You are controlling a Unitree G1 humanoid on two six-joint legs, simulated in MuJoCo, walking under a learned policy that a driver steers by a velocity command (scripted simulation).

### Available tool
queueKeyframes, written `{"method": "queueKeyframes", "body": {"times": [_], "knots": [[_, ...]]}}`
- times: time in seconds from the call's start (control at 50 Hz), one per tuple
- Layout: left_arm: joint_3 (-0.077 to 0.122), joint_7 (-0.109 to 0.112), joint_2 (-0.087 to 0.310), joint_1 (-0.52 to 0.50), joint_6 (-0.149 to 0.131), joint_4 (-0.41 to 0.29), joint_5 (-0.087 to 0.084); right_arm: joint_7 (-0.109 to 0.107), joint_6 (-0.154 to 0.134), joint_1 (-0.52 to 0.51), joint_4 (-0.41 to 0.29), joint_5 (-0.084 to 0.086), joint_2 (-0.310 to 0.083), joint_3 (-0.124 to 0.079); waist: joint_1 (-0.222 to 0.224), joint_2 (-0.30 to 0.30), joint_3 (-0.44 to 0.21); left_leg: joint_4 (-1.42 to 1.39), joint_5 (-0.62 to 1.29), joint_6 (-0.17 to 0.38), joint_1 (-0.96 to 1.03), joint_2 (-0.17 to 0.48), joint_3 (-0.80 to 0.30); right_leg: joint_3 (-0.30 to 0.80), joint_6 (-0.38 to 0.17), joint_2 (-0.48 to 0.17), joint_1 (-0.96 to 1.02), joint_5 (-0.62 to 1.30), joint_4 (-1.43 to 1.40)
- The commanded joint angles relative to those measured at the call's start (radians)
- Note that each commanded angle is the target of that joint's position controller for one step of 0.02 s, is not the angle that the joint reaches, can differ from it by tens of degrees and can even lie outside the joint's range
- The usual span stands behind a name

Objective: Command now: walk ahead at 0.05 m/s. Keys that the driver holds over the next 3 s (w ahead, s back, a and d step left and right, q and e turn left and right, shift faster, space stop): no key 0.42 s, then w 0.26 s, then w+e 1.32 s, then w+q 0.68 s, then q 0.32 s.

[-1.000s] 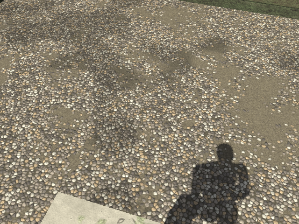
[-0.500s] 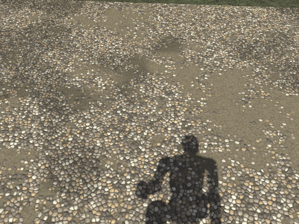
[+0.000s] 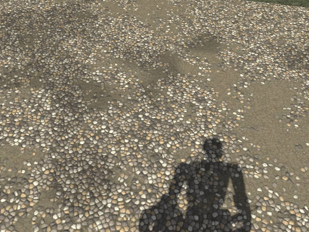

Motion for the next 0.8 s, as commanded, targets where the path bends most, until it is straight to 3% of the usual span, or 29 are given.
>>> {"method": "queueKeyframes", "body": {"times": [0.02, 0.04, 0.06, 0.08, 0.1, 0.12, 0.16, 0.42, 0.44, 0.46, 0.48, 0.52, 0.56, 0.6, 0.64, 0.66, 0.68, 0.7, 0.72, 0.74, 0.76, 0.78, 0.8], "knots": [[0.06, 0.036, 0.153, 0.125, 0.013, -0.036, 0.005, 0.022, -0.014, -0.13, -0.074, 0.028, -0.132, -0.023, 0.084, 0.105, -0.024, -0.285, 0.265, 0.06, 0.084, 0.028, -0.079, -0.022, 0.015, -0.012, -0.028, -0.018, -0.156], [0.06, 0.032, 0.128, 0.088, 0.014, -0.025, 0.002, 0.032, -0.013, -0.112, -0.058, 0.033, -0.14, -0.029, 0.064, 0.078, 0.03, -0.304, 0.206, 0.053, 0.06, 0.022, -0.079, -0.015, 0.022, -0.018, -0.027, -0.035, -0.171], [0.054, 0.027, 0.104, 0.077, 0.008, -0.015, -0.001, 0.033, -0.011, -0.102, -0.049, 0.037, -0.156, -0.037, 0.049, 0.038, 0.025, -0.281, 0.244, 0.055, 0.068, 0.02, -0.062, 0.008, 0.021, -0.025, -0.005, 0.048, -0.193], [0.056, 0.025, 0.096, 0.07, 0.002, -0.012, -0.004, 0.034, -0.007, -0.07, -0.032, 0.03, -0.167, -0.044, 0.031, 0.035, -0.007, -0.266, 0.312, 0.06, 0.096, 0.011, -0.043, 0.021, 0.014, -0.03, 0.032, 0.144, -0.194], [0.062, 0.025, 0.105, 0.045, -0.001, -0.016, -0.001, 0.028, -0.007, -0.059, -0.022, 0.024, -0.164, -0.048, 0.022, 0.026, -0.02, -0.251, 0.374, 0.063, 0.119, 0.005, -0.022, 0.022, 0.004, -0.03, 0.045, 0.229, -0.186], [0.066, 0.027, 0.11, 0.026, -0.004, -0.02, -0.003, 0.022, -0.005, -0.07, -0.02, 0.031, -0.137, -0.042, 0.021, 0.011, -0.061, -0.223, 0.444, 0.056, 0.141, -0.004, 0.001, 0.029, 0.004, -0.036, 0.077, 0.318, -0.192], [0.073, 0.028, 0.123, 0.003, -0.008, -0.02, 0.001, 0.015, 0.001, -0.086, -0.02, 0.029, -0.129, -0.043, 0.011, 0.008, -0.091, -0.205, 0.521, 0.054, 0.177, -0.012, 0.024, 0.03, 0.01, -0.038, 0.09, 0.399, -0.19], [0.083, 0.03, 0.134, -0.002, -0.001, 0.02, 0.012, 0.009, 0.002, -0.166, 0.015, 0.019, -0.171, -0.057, 0.008, -0.007, -0.045, -0.248, 0.419, 0.061, 0.213, -0.026, 0.038, 0.036, 0.023, -0.046, 0.04, 0.269, -0.213], [0.094, 0.035, 0.159, 0.021, 0.001, 0.027, 0.02, 0.003, 0.004, -0.141, 0.025, 0.01, -0.201, -0.069, 0.007, -0.003, -0.042, -0.265, 0.278, 0.08, 0.212, -0.026, 0.034, 0.033, 0.008, -0.042, 0.039, 0.131, -0.22], [0.108, 0.045, 0.186, 0.041, 0.003, 0.034, 0.039, -0.006, 0.004, -0.119, 0.034, -0.006, -0.237, -0.086, 0.007, -0.004, -0.003, -0.285, 0.037, 0.116, 0.187, -0.023, 0.014, 0.048, -0.026, -0.045, 0.011, -0.091, -0.235], [0.112, 0.056, 0.181, 0.058, 0.003, 0.04, 0.056, -0.018, 0.001, -0.098, 0.043, -0.019, -0.236, -0.092, 0.004, -0.014, 0.055, -0.309, -0.185, 0.153, 0.145, -0.011, -0.021, 0.09, -0.071, -0.066, -0.022, -0.243, -0.259], [0.101, 0.075, 0.11, 0.119, -0.008, 0.059, 0.069, -0.04, -0.009, -0.072, 0.05, -0.03, -0.164, -0.08, 0.018, -0.021, 0.113, -0.299, -0.321, 0.216, 0.082, 0.011, -0.081, 0.174, -0.157, -0.111, -0.018, -0.341, -0.268], [0.086, 0.091, 0.057, 0.144, -0.029, 0.063, 0.069, -0.051, -0.016, -0.128, 0.014, -0.032, -0.08, -0.051, 0.051, -0.073, 0.079, -0.205, -0.204, 0.226, 0.009, -0.005, -0.062, 0.275, -0.225, -0.161, 0.097, -0.27, -0.286], [0.091, 0.097, 0.091, 0.198, -0.04, 0.067, 0.066, -0.051, -0.023, -0.194, -0.03, -0.033, -0.041, -0.036, 0.089, -0.154, 0.074, -0.028, -0.068, 0.179, -0.111, -0.07, 0.045, 0.436, -0.31, -0.272, 0.215, -0.111, -0.355], [0.077, 0.101, 0.07, 0.204, -0.03, 0.068, 0.065, -0.051, -0.033, -0.195, -0.042, -0.039, -0.032, -0.032, 0.082, -0.126, 0.091, 0.045, -0.089, 0.158, -0.136, -0.072, 0.054, 0.473, -0.313, -0.324, 0.24, -0.044, -0.342], [0.073, 0.102, 0.058, 0.213, -0.024, 0.078, 0.088, -0.048, -0.039, -0.137, -0.024, -0.053, -0.037, -0.03, 0.07, -0.121, 0.105, 0.086, -0.051, 0.157, -0.121, -0.049, 0.013, 0.459, -0.291, -0.323, 0.226, -0.054, -0.295], [0.07, 0.097, 0.058, 0.188, -0.024, 0.077, 0.091, -0.04, -0.047, -0.074, -0.009, -0.056, -0.048, -0.038, 0.033, -0.082, 0.111, 0.058, -0.027, 0.16, -0.062, -0.057, 0.031, 0.409, -0.283, -0.29, 0.17, -0.048, -0.222], [0.07, 0.084, 0.065, 0.103, -0.023, 0.055, 0.094, -0.035, -0.051, 0.033, 0.016, -0.061, -0.057, -0.045, -0.043, -0.029, 0.102, -0.042, 0.015, 0.171, 0.141, -0.078, 0.074, 0.312, -0.27, -0.217, 0.01, -0.033, -0.104], [0.085, 0.07, 0.111, -0.01, -0.022, 0.013, 0.103, -0.031, -0.057, 0.296, 0.093, -0.069, -0.076, -0.055, -0.18, 0.091, 0.075, -0.144, -0.011, 0.195, 0.461, -0.083, 0.055, 0.138, -0.232, -0.063, -0.276, 0.016, 0.182], [0.084, 0.043, 0.067, -0.119, -0.036, -0.052, 0.12, -0.042, -0.069, 0.561, 0.143, -0.091, -0.116, -0.046, -0.293, 0.279, -0.004, -0.353, -0.032, 0.32, 0.726, 0.1, -0.411, 0.073, -0.151, 0.121, -0.572, -0.18, 0.612], [0.056, 0.03, -0.039, -0.222, -0.054, -0.119, 0.091, -0.037, -0.078, 0.644, 0.172, -0.097, -0.116, -0.022, -0.308, 0.143, 0.119, -0.444, -0.161, 0.43, 0.776, 0.307, -0.813, 0.356, -0.172, 0.122, -0.943, -0.205, 0.658], [0.054, 0.041, -0.022, -0.275, -0.062, -0.14, 0.069, -0.027, -0.076, 0.513, 0.155, -0.101, -0.106, -0.008, -0.225, -0.018, 0.222, -0.434, -0.121, 0.429, 0.706, 0.364, -0.781, 0.455, -0.173, 0.059, -1.041, -0.057, 0.626], [0.07, 0.06, 0.027, -0.18, -0.067, -0.092, 0.063, -0.017, -0.066, 0.376, 0.131, -0.094, -0.087, -0.001, -0.144, -0.05, 0.185, -0.396, -0.019, 0.426, 0.61, 0.354, -0.656, 0.425, -0.152, 0.02, -0.963, 0.035, 0.658]]}}
Next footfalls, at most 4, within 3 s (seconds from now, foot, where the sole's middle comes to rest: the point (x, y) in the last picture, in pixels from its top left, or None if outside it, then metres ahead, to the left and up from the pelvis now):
1.10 right None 0.42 -0.09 -0.91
1.52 left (147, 207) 0.67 0.04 -0.91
2.04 right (224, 200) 0.71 -0.35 -0.91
2.58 left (220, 138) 1.10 -0.39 -0.91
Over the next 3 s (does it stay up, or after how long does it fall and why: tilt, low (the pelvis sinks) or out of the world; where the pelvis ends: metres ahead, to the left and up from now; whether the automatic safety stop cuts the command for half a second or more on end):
stays up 1.08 -0.47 -0.14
